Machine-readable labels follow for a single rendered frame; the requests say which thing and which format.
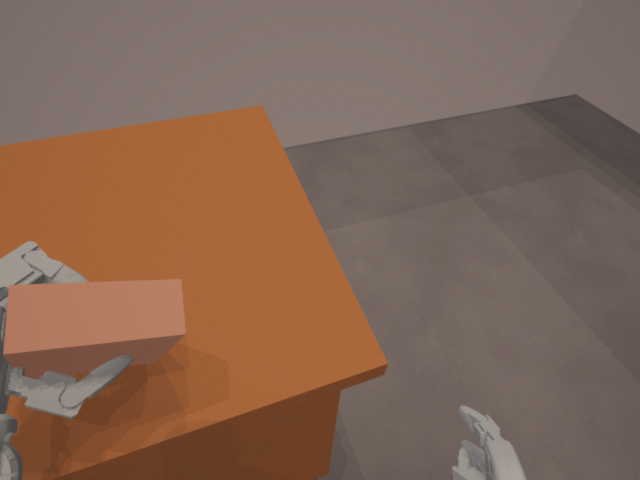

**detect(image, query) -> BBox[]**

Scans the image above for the table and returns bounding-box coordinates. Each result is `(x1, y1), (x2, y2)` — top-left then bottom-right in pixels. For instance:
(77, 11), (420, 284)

(0, 105), (388, 480)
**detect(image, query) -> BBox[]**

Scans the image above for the robot left hand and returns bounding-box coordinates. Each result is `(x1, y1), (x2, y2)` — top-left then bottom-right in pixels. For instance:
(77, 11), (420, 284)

(0, 241), (134, 419)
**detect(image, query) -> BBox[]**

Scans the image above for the sponge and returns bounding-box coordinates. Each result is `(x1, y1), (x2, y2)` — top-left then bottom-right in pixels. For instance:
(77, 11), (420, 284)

(3, 279), (186, 380)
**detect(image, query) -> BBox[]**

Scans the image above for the robot right hand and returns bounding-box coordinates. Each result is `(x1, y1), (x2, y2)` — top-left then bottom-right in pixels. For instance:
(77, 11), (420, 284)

(452, 405), (527, 480)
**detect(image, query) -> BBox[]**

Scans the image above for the left robot forearm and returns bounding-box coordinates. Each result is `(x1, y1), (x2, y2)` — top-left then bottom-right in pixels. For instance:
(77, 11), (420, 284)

(0, 414), (23, 480)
